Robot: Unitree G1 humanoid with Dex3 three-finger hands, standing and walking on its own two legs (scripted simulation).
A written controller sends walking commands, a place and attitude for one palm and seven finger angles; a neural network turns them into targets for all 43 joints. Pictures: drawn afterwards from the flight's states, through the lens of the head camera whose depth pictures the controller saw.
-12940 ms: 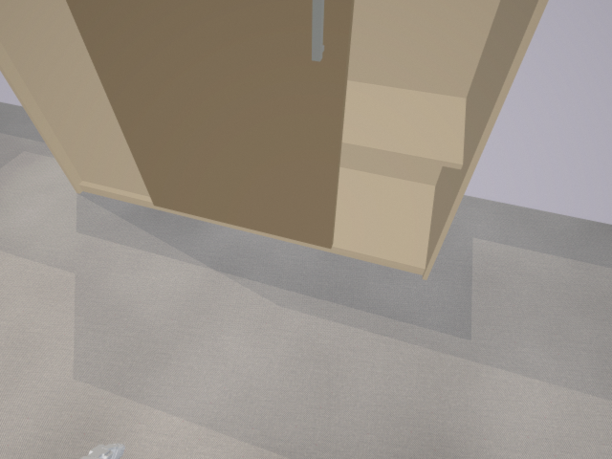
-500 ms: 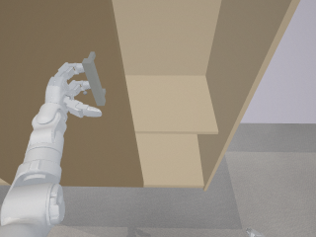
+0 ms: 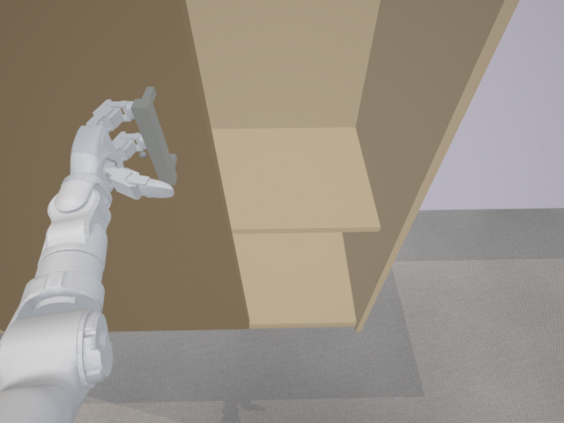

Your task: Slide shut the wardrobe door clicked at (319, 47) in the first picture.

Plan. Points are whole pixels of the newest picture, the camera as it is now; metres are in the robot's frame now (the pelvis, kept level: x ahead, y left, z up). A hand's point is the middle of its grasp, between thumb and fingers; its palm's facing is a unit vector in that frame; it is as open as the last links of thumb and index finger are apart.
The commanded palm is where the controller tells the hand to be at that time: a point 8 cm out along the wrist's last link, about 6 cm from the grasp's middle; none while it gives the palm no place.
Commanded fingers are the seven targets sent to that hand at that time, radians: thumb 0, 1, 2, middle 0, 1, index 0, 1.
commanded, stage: slide the fingers in behind the handle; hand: left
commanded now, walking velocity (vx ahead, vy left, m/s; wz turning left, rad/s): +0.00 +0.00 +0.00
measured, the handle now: (159, 137) +0.50 +0.17 +0.15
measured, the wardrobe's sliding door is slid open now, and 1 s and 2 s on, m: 0.38 0.38 0.38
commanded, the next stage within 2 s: grip the handle and tug to test in 1.72 s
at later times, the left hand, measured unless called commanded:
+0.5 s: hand (151, 156) +0.45 +0.17 +0.15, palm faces +0.00 -1.00 -0.01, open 14.0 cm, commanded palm +0.42 +0.22 +0.15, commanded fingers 0.00 -0.50 0.30 -0.30 -1.20 -0.30 -1.20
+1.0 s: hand (165, 159) +0.44 +0.15 +0.16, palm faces +0.00 -1.00 -0.01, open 14.0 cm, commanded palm +0.42 +0.21 +0.15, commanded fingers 0.00 -0.50 0.30 -0.30 -1.20 -0.30 -1.20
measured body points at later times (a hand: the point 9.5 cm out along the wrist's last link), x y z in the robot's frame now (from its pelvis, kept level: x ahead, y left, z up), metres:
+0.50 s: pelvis +0.00 +0.01 +0.00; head +0.02 +0.00 +0.45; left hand +0.44 +0.23 +0.16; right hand +0.08 -0.26 -0.12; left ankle +0.02 +0.11 -0.73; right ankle -0.03 -0.10 -0.73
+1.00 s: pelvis +0.00 +0.00 +0.00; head +0.02 -0.01 +0.45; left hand +0.43 +0.21 +0.16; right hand +0.08 -0.26 -0.12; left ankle +0.02 +0.11 -0.73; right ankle -0.03 -0.10 -0.73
